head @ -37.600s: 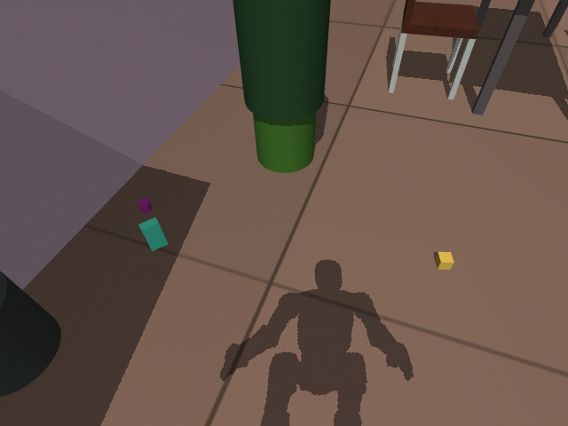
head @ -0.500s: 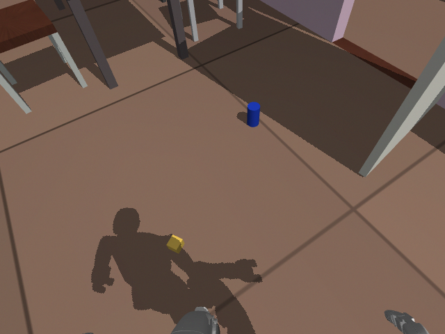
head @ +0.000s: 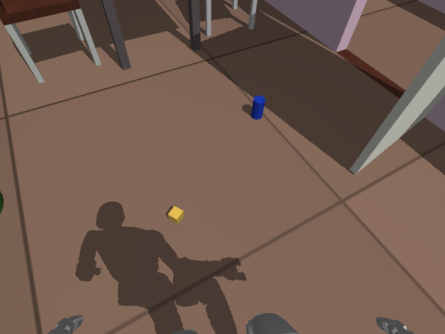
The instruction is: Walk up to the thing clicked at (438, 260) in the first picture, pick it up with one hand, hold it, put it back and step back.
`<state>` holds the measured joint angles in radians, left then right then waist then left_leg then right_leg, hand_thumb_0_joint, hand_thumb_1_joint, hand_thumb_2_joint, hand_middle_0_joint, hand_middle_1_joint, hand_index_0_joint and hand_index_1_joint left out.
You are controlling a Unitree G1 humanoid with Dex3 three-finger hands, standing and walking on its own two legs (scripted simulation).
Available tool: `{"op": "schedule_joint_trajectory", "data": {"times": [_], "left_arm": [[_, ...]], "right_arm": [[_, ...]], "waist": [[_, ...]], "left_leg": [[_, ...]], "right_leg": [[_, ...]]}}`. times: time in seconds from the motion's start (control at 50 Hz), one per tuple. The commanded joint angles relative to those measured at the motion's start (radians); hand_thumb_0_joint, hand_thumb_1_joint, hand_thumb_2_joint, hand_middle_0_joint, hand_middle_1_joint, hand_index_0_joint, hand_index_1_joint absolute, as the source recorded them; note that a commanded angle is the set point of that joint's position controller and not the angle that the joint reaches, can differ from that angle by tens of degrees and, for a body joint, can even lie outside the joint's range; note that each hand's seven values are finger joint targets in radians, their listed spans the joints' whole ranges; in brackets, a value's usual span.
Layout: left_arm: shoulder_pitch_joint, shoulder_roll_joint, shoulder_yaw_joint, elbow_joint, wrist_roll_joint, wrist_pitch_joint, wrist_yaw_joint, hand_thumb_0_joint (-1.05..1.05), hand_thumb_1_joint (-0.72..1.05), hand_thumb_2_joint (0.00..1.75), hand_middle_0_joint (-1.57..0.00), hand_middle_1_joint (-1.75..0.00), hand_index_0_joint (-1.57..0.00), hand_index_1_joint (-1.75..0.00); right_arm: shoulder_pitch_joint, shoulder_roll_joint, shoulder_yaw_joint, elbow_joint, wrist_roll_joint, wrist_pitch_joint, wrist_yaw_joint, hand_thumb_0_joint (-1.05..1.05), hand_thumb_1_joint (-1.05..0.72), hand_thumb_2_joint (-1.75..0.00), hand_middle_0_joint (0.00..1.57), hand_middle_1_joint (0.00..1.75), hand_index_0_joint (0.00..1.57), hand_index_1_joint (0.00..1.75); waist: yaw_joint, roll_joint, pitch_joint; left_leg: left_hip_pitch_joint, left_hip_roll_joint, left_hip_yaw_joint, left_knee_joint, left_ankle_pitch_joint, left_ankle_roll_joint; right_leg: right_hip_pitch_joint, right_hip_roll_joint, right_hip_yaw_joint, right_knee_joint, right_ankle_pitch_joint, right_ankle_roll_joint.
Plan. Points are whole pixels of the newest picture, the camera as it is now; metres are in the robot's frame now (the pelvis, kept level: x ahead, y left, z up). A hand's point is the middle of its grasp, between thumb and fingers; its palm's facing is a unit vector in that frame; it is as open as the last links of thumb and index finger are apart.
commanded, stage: step back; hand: left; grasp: from above
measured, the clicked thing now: (176, 215) +0.69 +0.23 -0.74
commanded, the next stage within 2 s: none
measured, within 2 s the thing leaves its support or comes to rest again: neither
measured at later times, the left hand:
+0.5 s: hand out of the picture -0.08 +0.24 -0.13, palm faces +0.02 -0.89 -0.45, open 7.4 cm
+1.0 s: hand out of the picture -0.30 +0.22 -0.15, palm faces -0.02 -0.91 -0.41, open 7.4 cm
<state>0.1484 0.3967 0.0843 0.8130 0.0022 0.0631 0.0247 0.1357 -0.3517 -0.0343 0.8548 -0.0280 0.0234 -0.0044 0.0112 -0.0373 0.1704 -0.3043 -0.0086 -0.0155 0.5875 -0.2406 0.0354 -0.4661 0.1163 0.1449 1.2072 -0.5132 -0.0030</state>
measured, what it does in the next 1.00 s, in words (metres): walks backwards: right foot, then left foot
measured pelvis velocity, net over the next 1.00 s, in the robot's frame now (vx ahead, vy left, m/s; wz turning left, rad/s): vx -0.35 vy -0.05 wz -0.05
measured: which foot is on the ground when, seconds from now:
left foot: down 0.00-0.26, up 0.28-0.56, down 0.58-0.96, up 0.98-1.00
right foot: up 0.00-0.20, down 0.22-0.62, up 0.64-0.90, down 0.92-1.00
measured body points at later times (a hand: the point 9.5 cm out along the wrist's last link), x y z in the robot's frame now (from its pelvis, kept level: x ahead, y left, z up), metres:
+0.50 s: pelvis -0.18 -0.04 +0.00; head -0.13 -0.06 +0.44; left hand -0.08 +0.28 -0.10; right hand -0.11 -0.36 -0.14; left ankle -0.19 +0.10 -0.68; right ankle -0.13 -0.15 -0.73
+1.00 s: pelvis -0.35 -0.05 -0.01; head -0.32 -0.06 +0.44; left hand -0.30 +0.27 -0.12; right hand -0.22 -0.36 -0.12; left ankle -0.24 +0.08 -0.72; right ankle -0.38 -0.16 -0.73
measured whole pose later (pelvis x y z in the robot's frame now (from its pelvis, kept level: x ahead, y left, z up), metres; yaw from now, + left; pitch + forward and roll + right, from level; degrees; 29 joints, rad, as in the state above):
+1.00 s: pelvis -0.35 -0.05 -0.01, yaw -3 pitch -3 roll -1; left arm 0.25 0.36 0.07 0.96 0.04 0.01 0.00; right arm 0.11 -0.39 -0.06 0.88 -0.03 0.05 0.00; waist 0.04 0.04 0.11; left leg -0.45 0.01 -0.06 0.74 -0.39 0.00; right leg -0.20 0.04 0.02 0.63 -0.39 -0.03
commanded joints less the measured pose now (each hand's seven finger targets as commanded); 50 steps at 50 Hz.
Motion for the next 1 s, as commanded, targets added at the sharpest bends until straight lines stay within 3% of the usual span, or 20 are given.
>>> {"op": "schedule_joint_trajectory", "data": {"times": [0.0,0.08,0.18,0.2,0.22,0.24,0.3,0.46,0.54,0.56,0.6,0.62,0.68,0.8,0.88,0.9,0.92,0.94,0.96,0.98], "left_arm": [[0.064,0.171,0.054,-0.061,0.012,-0.024,0.002,0.00,0.90,0.90,-0.20,-0.30,-0.20,-0.30],[0.054,0.163,0.048,-0.063,0.011,-0.030,-0.005,0.00,0.90,0.90,-0.20,-0.30,-0.20,-0.30],[0.243,0.167,0.062,0.035,0.020,-0.037,-0.021,0.00,0.90,0.90,-0.20,-0.30,-0.20,-0.30],[0.237,0.200,0.070,0.032,0.039,-0.041,-0.021,0.00,0.90,0.90,-0.20,-0.30,-0.20,-0.30],[0.182,0.314,0.098,-0.006,0.046,-0.037,-0.021,0.00,0.90,0.90,-0.20,-0.30,-0.20,-0.30],[0.088,0.388,0.108,-0.053,0.050,-0.034,-0.018,0.00,0.90,0.90,-0.20,-0.30,-0.20,-0.30],[-0.109,0.245,0.069,-0.097,0.043,-0.050,-0.001,0.00,0.90,0.90,-0.20,-0.30,-0.20,-0.30],[0.074,0.222,0.064,-0.089,0.037,-0.041,0.019,0.00,0.90,0.90,-0.20,-0.30,-0.20,-0.30],[-0.028,0.236,0.052,-0.115,0.017,-0.022,0.013,0.00,0.90,0.90,-0.20,-0.30,-0.20,-0.30],[-0.022,0.210,0.037,-0.115,0.017,-0.017,0.009,0.00,0.90,0.90,-0.20,-0.30,-0.20,-0.30],[-0.086,0.204,0.045,-0.125,0.002,-0.019,0.017,0.00,0.90,0.90,-0.20,-0.30,-0.20,-0.30],[-0.100,0.213,0.054,-0.113,0.020,-0.014,0.023,0.00,0.90,0.90,-0.20,-0.30,-0.20,-0.30],[0.001,0.189,0.050,-0.049,-0.003,-0.007,0.017,0.00,0.90,0.90,-0.20,-0.30,-0.20,-0.30],[0.016,0.169,0.033,-0.025,0.019,-0.043,-0.010,0.00,0.90,0.90,-0.20,-0.30,-0.20,-0.30],[0.153,0.160,0.034,0.090,0.027,-0.078,-0.013,0.00,0.90,0.90,-0.20,-0.30,-0.20,-0.30],[0.169,0.192,0.049,0.110,0.040,-0.085,-0.009,0.00,0.90,0.90,-0.20,-0.30,-0.20,-0.30],[0.167,0.251,0.065,0.090,0.055,-0.092,-0.006,0.00,0.90,0.90,-0.20,-0.30,-0.20,-0.30],[0.073,0.360,0.081,0.056,0.055,-0.086,-0.005,0.00,0.90,0.90,-0.20,-0.30,-0.20,-0.30],[0.018,0.334,0.077,0.035,0.049,-0.091,-0.007,0.00,0.90,0.90,-0.20,-0.30,-0.20,-0.30],[-0.025,0.271,0.058,0.031,0.042,-0.102,-0.003,0.00,0.90,0.90,-0.20,-0.30,-0.20,-0.30]], "right_arm": [[0.011,-0.255,-0.079,-0.092,0.000,-0.024,-0.027,0.00,-0.90,-0.90,0.20,0.30,0.20,0.30],[0.022,-0.276,-0.087,-0.102,-0.008,-0.013,-0.023,0.00,-0.90,-0.90,0.20,0.30,0.20,0.30],[-0.047,-0.308,-0.091,-0.124,0.006,0.016,-0.014,0.00,-0.90,-0.90,0.20,0.30,0.20,0.30],[-0.032,-0.266,-0.081,-0.122,0.012,0.018,-0.012,0.00,-0.90,-0.90,0.20,0.30,0.20,0.30],[-0.097,-0.207,-0.069,-0.155,0.024,0.011,-0.016,0.00,-0.90,-0.90,0.20,0.30,0.20,0.30],[-0.105,-0.240,-0.085,-0.145,0.013,0.017,-0.030,0.00,-0.90,-0.90,0.20,0.30,0.20,0.30],[0.039,-0.240,-0.079,-0.073,0.028,0.014,-0.027,0.00,-0.90,-0.90,0.20,0.30,0.20,0.30],[0.032,-0.199,-0.055,-0.083,0.004,-0.002,-0.030,0.00,-0.90,-0.90,0.20,0.30,0.20,0.30],[0.181,-0.208,-0.070,-0.016,0.004,-0.002,-0.020,0.00,-0.90,-0.90,0.20,0.30,0.20,0.30],[0.182,-0.236,-0.082,-0.009,-0.002,-0.002,-0.021,0.00,-0.90,-0.90,0.20,0.30,0.20,0.30],[0.078,-0.416,-0.110,-0.053,-0.006,0.004,-0.007,0.00,-0.90,-0.90,0.20,0.30,0.20,0.30],[0.055,-0.396,-0.112,-0.062,-0.017,-0.005,-0.010,0.00,-0.90,-0.90,0.20,0.30,0.20,0.30],[-0.046,-0.292,-0.072,-0.076,-0.019,-0.008,-0.025,0.00,-0.90,-0.90,0.20,0.30,0.20,0.30],[0.029,-0.274,-0.084,-0.063,-0.019,-0.007,-0.015,0.00,-0.90,-0.90,0.20,0.30,0.20,0.30],[-0.007,-0.303,-0.089,-0.053,-0.013,0.017,-0.002,0.00,-0.90,-0.90,0.20,0.30,0.20,0.30],[0.002,-0.252,-0.074,-0.051,-0.009,0.018,-0.001,0.00,-0.90,-0.90,0.20,0.30,0.20,0.30],[-0.027,-0.185,-0.051,-0.077,-0.001,0.011,0.005,0.00,-0.90,-0.90,0.20,0.30,0.20,0.30],[-0.099,-0.211,-0.065,-0.081,0.001,0.006,-0.010,0.00,-0.90,-0.90,0.20,0.30,0.20,0.30],[-0.100,-0.253,-0.078,-0.065,0.003,0.007,-0.009,0.00,-0.90,-0.90,0.20,0.30,0.20,0.30],[-0.069,-0.238,-0.074,-0.032,0.009,0.001,-0.005,0.00,-0.90,-0.90,0.20,0.30,0.20,0.30]], "waist": [[-0.026,0.167,-0.187],[-0.049,0.196,-0.226],[0.026,0.230,-0.277],[0.023,0.122,-0.235],[0.065,-0.199,-0.157],[0.080,-0.265,-0.074],[-0.057,-0.076,-0.061],[0.063,-0.155,-0.189],[-0.019,-0.124,-0.259],[-0.021,-0.067,-0.241],[-0.051,0.306,-0.198],[-0.052,0.237,-0.162],[0.031,0.122,-0.139],[-0.046,0.191,-0.210],[0.010,0.208,-0.231],[0.012,0.132,-0.221],[0.033,-0.061,-0.177],[0.071,-0.182,-0.108],[0.048,-0.087,-0.019],[0.011,-0.006,-0.001]], "left_leg": [[0.203,0.258,-0.219,-0.162,0.362,0.209],[0.217,0.273,-0.210,-0.151,0.279,0.217],[-0.005,0.217,-0.168,-0.110,0.040,0.102],[-0.139,0.153,-0.142,-0.017,-0.093,0.043],[-0.296,-0.071,-0.058,0.199,-0.269,-0.028],[-0.207,-0.072,-0.116,0.469,-0.354,-0.061],[-0.179,-0.120,-0.163,0.624,-0.206,-0.047],[-0.196,-0.048,-0.052,0.269,-0.306,-0.060],[0.059,-0.038,0.051,-0.136,-0.057,-0.026],[0.118,0.014,-0.033,-0.183,0.022,-0.002],[-0.011,0.380,-0.491,-0.268,0.220,0.243],[-0.096,0.409,-0.527,-0.274,0.209,0.279],[-0.063,0.269,-0.241,-0.194,0.324,0.188],[0.193,0.237,-0.226,-0.189,-0.052,0.192],[0.051,0.205,-0.160,-0.131,-0.195,0.130],[-0.075,0.160,-0.120,-0.029,-0.212,0.074],[-0.289,0.041,-0.054,0.118,-0.251,-0.005],[-0.208,0.002,-0.126,0.241,-0.322,-0.042],[-0.161,0.013,-0.192,0.341,-0.284,-0.051],[-0.195,-0.019,-0.192,0.349,-0.193,-0.045]], "right_leg": [[-0.046,-0.031,0.010,-0.023,0.016,0.041],[0.047,-0.077,-0.048,-0.282,-0.006,0.041],[0.346,-0.093,-0.161,-0.739,0.189,-0.025],[0.366,-0.167,-0.018,-0.797,0.121,-0.056],[0.237,-0.384,0.314,-0.917,0.023,-0.180],[-0.047,-0.571,0.493,-1.016,-0.028,-0.311],[0.008,-0.364,0.088,-0.847,0.338,-0.183],[0.428,-0.401,0.074,-0.698,0.729,-0.210],[0.327,-0.369,0.034,-0.608,0.611,-0.152],[0.213,-0.342,0.024,-0.575,0.497,-0.105],[0.041,-0.077,-0.142,-0.199,-0.128,-0.007],[0.065,-0.068,-0.010,-0.038,-0.143,-0.013],[0.018,-0.025,0.040,0.116,-0.007,-0.024],[0.025,-0.085,-0.077,-0.343,-0.015,0.023],[0.318,-0.070,-0.182,-0.848,0.137,-0.031],[0.410,-0.109,-0.074,-0.874,0.144,-0.051],[0.411,-0.304,0.266,-0.938,-0.103,-0.112],[0.096,-0.510,0.463,-0.996,-0.242,-0.243],[-0.018,-0.506,0.432,-1.000,-0.270,-0.249],[0.076,-0.408,0.272,-0.939,-0.071,-0.191]]}}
